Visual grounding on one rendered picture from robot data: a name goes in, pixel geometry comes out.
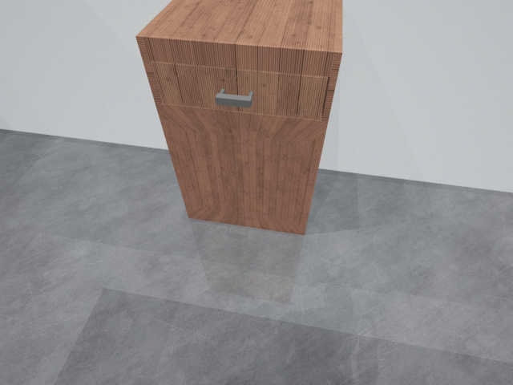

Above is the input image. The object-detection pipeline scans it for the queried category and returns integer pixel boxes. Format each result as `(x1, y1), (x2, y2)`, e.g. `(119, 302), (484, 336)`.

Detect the drawer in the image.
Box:
(151, 61), (328, 120)

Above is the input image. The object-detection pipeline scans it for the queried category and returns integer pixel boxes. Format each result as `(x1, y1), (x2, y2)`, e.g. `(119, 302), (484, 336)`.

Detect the handle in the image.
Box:
(216, 89), (253, 108)

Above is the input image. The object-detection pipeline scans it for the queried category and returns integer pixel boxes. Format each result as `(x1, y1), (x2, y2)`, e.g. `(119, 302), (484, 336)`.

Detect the cabinet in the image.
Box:
(136, 0), (343, 235)

